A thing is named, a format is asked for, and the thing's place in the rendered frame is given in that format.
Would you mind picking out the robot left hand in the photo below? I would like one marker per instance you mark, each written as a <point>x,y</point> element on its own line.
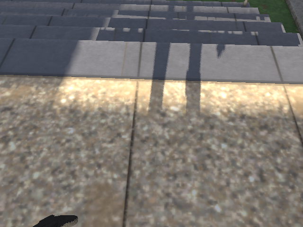
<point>58,221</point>

